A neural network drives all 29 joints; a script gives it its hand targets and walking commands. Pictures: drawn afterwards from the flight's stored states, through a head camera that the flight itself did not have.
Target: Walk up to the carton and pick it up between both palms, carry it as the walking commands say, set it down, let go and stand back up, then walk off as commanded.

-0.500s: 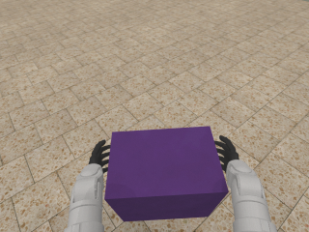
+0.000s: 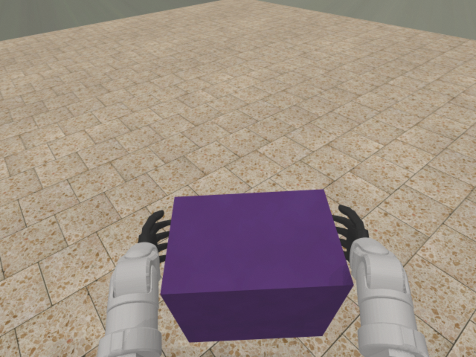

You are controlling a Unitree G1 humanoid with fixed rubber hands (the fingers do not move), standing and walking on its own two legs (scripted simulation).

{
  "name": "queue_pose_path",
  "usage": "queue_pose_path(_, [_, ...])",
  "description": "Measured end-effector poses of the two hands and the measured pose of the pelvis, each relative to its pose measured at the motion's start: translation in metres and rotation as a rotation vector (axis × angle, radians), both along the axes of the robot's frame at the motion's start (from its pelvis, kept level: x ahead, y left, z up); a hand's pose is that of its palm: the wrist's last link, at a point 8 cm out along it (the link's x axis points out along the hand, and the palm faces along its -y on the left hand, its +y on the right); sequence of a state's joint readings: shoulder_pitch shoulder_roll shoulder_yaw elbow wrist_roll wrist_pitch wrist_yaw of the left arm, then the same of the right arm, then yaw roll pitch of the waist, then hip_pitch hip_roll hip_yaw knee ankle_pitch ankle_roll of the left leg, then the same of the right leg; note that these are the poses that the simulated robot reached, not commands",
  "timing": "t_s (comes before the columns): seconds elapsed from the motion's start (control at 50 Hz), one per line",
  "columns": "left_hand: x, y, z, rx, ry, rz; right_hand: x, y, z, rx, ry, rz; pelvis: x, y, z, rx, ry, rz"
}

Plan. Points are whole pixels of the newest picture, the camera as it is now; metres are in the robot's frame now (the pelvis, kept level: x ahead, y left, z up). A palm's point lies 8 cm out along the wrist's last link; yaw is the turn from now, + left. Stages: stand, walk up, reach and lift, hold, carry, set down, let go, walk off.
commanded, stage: reach and lift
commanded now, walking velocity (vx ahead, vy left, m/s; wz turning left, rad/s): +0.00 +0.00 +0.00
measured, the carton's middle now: (252, 270) +0.30 +0.01 -0.02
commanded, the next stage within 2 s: hold in 0.74 s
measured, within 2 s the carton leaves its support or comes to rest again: neither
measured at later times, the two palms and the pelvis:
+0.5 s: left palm (153, 255) +0.29 +0.18 +0.04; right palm (358, 256) +0.29 -0.18 +0.04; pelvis +0.02 +0.01 +0.00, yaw +0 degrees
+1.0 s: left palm (146, 262) +0.28 +0.19 +0.05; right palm (356, 258) +0.28 -0.17 +0.05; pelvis +0.00 +0.00 +0.00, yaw +0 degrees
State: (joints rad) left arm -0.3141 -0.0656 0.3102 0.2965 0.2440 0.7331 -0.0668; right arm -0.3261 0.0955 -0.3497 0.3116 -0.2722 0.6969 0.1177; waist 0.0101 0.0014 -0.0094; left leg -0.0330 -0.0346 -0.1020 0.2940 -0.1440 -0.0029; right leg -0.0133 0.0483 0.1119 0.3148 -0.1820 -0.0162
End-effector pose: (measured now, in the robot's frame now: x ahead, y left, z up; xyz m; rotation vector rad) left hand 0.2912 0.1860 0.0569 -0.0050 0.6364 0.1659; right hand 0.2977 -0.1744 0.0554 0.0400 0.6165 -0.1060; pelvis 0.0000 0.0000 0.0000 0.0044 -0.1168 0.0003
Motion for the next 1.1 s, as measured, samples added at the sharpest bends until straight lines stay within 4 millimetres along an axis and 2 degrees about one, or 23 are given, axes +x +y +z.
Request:
queue_pose_path(0.08, [0.005,0.002,0.001,0.011,0.0,-0.01,0.003,0.002,-0.001,0.003,0.0,-0.005,0.006,0.001,0.001,-0.001,0.006,0.005])
queue_pose_path(0.32, [0.005,0.004,-0.017,-0.006,0.025,-0.025,-0.002,0.004,-0.012,-0.013,0.026,-0.024,0.022,0.007,0.003,-0.002,0.025,0.006])
queue_pose_path(0.46, [0.003,-0.002,-0.016,-0.003,0.015,-0.034,-0.009,-0.001,-0.013,-0.013,0.016,-0.037,0.024,0.011,0.003,-0.003,0.029,0.001])
queue_pose_path(0.68, [-0.008,-0.002,-0.011,0.017,-0.002,-0.022,-0.013,-0.001,-0.011,-0.009,-0.001,-0.015,0.018,0.006,0.002,-0.001,0.016,-0.003])
queue_pose_path(0.86, [-0.018,0.003,-0.014,0.025,0.013,-0.011,-0.017,0.004,-0.013,-0.007,0.014,-0.001,0.005,0.001,0.001,-0.002,-0.001,0.008])
queue_pose_path(1.1, [-0.008,0.001,-0.008,0.009,0.001,-0.03,-0.018,0.002,-0.008,-0.006,0.004,-0.032,0.0,0.003,0.0,-0.004,-0.009,0.003])
